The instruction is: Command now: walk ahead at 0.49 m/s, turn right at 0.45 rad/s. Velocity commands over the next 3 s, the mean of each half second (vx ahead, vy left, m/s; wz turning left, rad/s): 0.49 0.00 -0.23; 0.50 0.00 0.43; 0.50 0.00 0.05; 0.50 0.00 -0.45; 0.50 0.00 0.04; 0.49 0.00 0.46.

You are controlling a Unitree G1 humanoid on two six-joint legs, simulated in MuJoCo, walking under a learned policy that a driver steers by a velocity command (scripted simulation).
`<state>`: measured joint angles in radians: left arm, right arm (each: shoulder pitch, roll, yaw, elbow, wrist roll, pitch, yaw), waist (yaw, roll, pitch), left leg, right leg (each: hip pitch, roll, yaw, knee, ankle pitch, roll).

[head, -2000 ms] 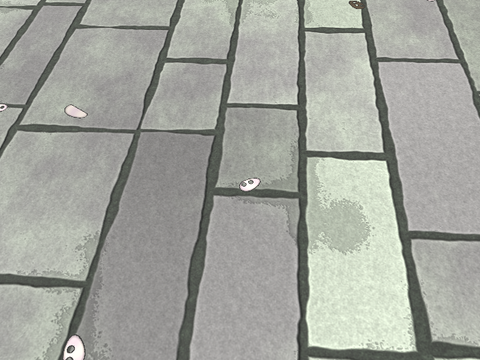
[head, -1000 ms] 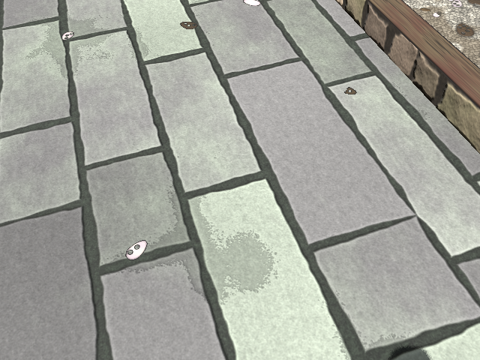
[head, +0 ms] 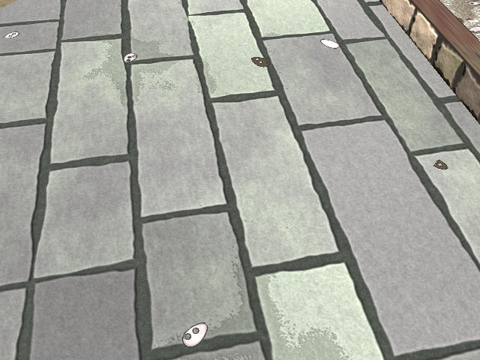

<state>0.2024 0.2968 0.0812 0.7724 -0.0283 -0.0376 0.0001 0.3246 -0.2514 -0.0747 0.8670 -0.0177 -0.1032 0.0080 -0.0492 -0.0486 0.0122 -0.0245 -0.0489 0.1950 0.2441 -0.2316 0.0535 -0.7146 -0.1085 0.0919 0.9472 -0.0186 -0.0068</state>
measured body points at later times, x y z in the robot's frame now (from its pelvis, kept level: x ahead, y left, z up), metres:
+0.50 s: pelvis +0.29 -0.06 +0.00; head +0.31 -0.06 +0.45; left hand +0.40 +0.20 -0.11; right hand +0.38 -0.35 -0.11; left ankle +0.39 +0.12 -0.66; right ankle +0.26 -0.13 -0.74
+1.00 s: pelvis +0.58 +0.01 +0.00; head +0.62 +0.02 +0.45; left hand +0.72 +0.30 -0.10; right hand +0.71 -0.26 -0.11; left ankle +0.59 +0.07 -0.74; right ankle +0.67 -0.17 -0.67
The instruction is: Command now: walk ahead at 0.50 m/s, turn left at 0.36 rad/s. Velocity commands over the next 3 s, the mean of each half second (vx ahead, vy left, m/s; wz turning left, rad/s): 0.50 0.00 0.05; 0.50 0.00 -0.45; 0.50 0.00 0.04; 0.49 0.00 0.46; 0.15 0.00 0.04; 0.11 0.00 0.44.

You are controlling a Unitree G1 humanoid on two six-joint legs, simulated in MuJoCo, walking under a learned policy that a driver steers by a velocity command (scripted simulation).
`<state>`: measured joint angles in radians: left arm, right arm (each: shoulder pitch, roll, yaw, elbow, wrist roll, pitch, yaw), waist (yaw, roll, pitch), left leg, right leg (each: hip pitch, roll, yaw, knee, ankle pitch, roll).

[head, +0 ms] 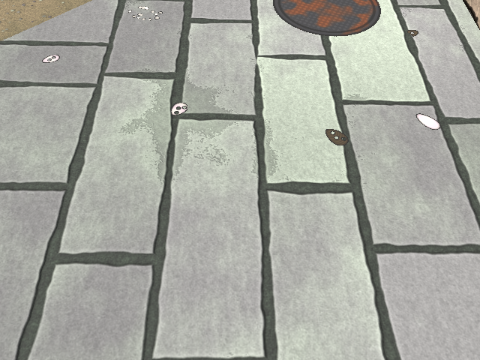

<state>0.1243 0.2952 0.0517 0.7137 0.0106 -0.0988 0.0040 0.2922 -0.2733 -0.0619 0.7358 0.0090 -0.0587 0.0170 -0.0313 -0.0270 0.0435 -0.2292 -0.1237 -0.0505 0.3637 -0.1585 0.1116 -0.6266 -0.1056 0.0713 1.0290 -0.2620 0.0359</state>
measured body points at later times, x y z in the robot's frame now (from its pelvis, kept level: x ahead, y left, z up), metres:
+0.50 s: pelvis +0.29 -0.06 +0.00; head +0.32 -0.07 +0.45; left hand +0.36 +0.21 -0.11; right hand +0.44 -0.33 -0.10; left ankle +0.31 +0.09 -0.67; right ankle +0.31 -0.14 -0.74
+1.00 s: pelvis +0.55 -0.03 +0.00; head +0.57 -0.02 +0.45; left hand +0.77 +0.19 -0.10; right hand +0.54 -0.32 -0.11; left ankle +0.56 +0.08 -0.74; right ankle +0.56 -0.19 -0.67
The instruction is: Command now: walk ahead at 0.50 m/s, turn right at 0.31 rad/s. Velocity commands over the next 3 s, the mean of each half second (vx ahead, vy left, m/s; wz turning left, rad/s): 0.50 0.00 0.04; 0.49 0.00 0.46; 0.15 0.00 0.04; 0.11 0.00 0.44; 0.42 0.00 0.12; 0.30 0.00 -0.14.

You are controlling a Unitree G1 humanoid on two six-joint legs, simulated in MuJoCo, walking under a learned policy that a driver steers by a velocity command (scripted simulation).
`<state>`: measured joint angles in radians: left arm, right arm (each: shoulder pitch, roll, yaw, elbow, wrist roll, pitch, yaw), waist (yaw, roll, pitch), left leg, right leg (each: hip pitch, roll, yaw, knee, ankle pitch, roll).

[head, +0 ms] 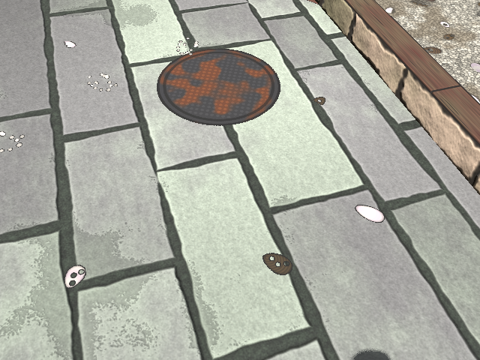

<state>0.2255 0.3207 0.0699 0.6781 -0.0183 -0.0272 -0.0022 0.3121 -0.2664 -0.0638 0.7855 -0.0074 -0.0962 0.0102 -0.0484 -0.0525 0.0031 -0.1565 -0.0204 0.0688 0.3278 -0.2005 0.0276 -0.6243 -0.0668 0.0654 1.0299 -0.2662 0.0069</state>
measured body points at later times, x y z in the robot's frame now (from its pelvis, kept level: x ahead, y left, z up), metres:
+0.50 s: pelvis +0.26 -0.06 +0.00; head +0.27 -0.07 +0.45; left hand +0.31 +0.22 -0.11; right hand +0.40 -0.33 -0.12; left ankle +0.33 +0.11 -0.67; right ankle +0.24 -0.16 -0.75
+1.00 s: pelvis +0.51 +0.04 +0.00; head +0.54 +0.07 +0.45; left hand +0.58 +0.36 -0.10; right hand +0.69 -0.19 -0.11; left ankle +0.50 +0.11 -0.74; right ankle +0.64 -0.11 -0.67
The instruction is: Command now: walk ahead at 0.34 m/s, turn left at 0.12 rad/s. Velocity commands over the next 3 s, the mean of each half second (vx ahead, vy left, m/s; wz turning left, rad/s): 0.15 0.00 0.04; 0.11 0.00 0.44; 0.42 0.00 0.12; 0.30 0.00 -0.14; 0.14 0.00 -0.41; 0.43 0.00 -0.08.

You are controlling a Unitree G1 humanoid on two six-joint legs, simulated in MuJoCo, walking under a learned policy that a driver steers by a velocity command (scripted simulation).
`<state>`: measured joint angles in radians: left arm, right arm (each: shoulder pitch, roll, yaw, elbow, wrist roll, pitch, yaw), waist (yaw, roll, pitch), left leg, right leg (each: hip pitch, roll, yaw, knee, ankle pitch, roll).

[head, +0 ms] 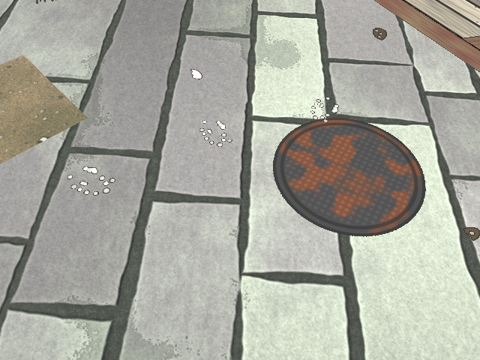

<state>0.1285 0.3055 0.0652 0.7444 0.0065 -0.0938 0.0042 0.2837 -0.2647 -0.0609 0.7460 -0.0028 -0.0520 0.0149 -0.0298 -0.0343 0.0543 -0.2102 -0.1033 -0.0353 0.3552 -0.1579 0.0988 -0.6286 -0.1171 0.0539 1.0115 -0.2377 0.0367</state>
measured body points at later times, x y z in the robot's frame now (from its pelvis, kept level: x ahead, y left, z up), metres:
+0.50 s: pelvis +0.17 -0.04 -0.01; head +0.20 -0.04 +0.44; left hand +0.32 +0.21 -0.12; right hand +0.26 -0.32 -0.14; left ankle +0.16 +0.11 -0.70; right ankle +0.25 -0.13 -0.75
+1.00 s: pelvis +0.22 +0.02 +0.01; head +0.23 +0.06 +0.46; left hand +0.31 +0.33 -0.11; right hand +0.35 -0.24 -0.09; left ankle +0.17 +0.10 -0.75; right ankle +0.32 -0.13 -0.70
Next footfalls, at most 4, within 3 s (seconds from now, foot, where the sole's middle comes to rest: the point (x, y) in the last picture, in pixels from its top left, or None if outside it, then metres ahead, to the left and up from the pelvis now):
0.24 right None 0.29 -0.14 -0.78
0.68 left None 0.21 0.11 -0.78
1.20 right None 0.42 -0.08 -0.78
1.68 left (153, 280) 0.69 0.24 -0.78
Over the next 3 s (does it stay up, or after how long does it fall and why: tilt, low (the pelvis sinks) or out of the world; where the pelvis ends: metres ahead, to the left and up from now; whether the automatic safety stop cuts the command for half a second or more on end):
stays up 0.94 0.14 0.00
